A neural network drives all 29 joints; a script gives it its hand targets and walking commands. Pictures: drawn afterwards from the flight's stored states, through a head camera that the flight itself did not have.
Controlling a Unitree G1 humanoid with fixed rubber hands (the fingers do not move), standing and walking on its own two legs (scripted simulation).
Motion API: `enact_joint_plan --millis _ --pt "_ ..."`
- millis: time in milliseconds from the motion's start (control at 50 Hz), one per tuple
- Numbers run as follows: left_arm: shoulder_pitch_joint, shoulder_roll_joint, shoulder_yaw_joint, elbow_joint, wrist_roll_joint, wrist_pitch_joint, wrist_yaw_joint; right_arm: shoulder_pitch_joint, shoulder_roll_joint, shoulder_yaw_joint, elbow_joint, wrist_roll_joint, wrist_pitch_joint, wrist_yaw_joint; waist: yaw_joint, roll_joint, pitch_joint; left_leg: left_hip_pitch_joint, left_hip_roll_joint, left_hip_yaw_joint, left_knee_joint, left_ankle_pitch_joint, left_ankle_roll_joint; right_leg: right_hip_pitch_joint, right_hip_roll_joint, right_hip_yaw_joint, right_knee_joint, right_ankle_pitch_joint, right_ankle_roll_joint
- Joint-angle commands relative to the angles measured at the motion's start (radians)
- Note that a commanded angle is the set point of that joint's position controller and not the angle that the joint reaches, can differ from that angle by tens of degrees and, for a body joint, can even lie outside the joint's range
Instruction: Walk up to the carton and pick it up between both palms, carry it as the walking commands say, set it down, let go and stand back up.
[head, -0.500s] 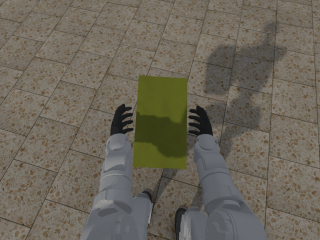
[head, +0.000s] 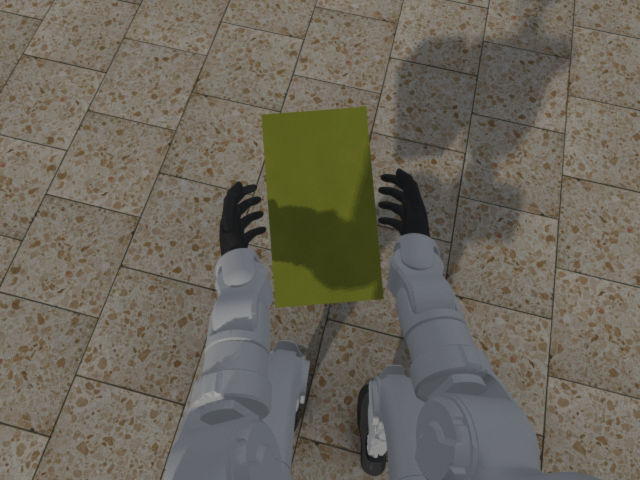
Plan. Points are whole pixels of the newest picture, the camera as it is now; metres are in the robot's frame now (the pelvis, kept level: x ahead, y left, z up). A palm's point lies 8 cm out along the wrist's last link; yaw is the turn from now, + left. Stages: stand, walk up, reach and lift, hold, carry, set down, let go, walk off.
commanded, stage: set down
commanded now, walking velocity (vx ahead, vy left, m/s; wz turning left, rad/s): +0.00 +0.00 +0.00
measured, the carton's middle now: (320, 212) +0.45 +0.07 -0.15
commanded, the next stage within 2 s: none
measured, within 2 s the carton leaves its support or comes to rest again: neither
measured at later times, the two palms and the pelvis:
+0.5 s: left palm (249, 243) +0.39 +0.17 -0.14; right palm (399, 227) +0.44 -0.05 -0.13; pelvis -0.02 -0.01 -0.08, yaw -1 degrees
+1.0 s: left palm (257, 239) +0.42 +0.17 -0.22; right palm (388, 228) +0.46 -0.05 -0.22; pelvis -0.02 -0.02 -0.14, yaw -2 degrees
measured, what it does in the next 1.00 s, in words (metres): lowers itself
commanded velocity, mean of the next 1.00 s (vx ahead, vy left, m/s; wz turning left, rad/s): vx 0.00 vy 0.00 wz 0.00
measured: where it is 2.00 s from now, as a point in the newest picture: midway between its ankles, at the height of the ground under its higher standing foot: (329, 426)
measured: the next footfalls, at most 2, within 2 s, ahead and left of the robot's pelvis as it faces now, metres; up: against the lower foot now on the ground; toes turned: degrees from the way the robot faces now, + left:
none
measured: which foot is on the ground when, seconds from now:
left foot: down 0.00-1.00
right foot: down 0.00-1.00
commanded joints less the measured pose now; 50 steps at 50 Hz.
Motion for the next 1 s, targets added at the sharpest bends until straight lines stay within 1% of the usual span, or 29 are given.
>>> enact_joint_plan --millis 0,140,320,520,780,980 --pt "-0.490 -0.824 -0.536 0.100 -0.046 0.005 -0.224 -0.465 0.832 0.461 0.085 0.038 -0.025 0.238 0.011 0.039 -0.716 0.614 -0.115 -0.037 -0.042 0.184 -0.038 0.036 0.127 0.032 -0.085 0.129 -0.027" --pt "-0.602 -0.810 -0.531 0.092 -0.058 0.041 -0.221 -0.558 0.856 0.446 0.115 0.058 0.010 0.241 0.015 0.041 -0.750 0.539 -0.121 -0.015 0.032 0.088 -0.034 -0.053 0.136 0.017 -0.003 0.054 -0.020" --pt "-0.737 -0.803 -0.480 0.112 -0.055 0.089 -0.242 -0.666 0.888 0.408 0.150 0.063 0.060 0.236 0.023 0.027 -0.782 0.429 -0.132 0.018 0.121 0.036 -0.027 -0.131 0.148 0.006 0.081 -0.003 -0.011" --pt "-0.831 -0.768 -0.424 0.134 -0.054 0.116 -0.280 -0.746 0.904 0.381 0.171 0.068 0.086 0.222 0.050 -0.004 -0.826 0.305 -0.139 0.047 0.222 0.079 -0.020 -0.174 0.158 0.006 0.160 0.018 0.006" --pt "-0.917 -0.712 -0.415 0.132 -0.086 0.125 -0.313 -0.832 0.893 0.404 0.162 0.103 0.092 0.198 0.079 -0.029 -0.904 0.186 -0.142 0.065 0.355 0.148 -0.017 -0.208 0.174 0.012 0.262 0.070 0.019" --pt "-0.981 -0.672 -0.408 0.139 -0.108 0.128 -0.327 -0.904 0.862 0.408 0.167 0.128 0.093 0.193 0.095 -0.035 -0.923 0.124 -0.139 0.069 0.433 0.174 -0.017 -0.274 0.183 0.007 0.339 0.077 0.022"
